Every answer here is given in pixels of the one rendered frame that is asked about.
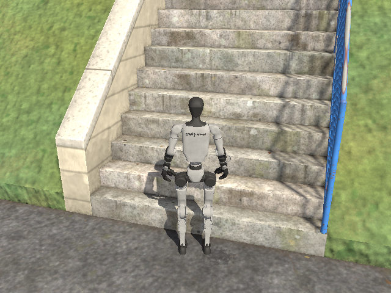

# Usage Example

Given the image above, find stairs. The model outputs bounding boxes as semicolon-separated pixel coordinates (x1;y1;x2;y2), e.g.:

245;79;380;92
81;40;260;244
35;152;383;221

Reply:
90;0;339;257

